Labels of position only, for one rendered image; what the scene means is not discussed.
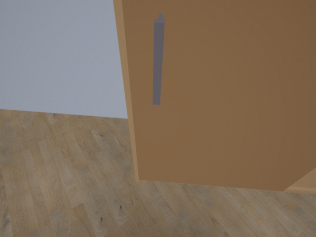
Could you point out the handle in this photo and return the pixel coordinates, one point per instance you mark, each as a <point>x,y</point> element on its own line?
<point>158,56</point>

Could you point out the wardrobe door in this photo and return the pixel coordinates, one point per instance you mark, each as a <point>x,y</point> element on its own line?
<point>307,181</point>
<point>238,91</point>

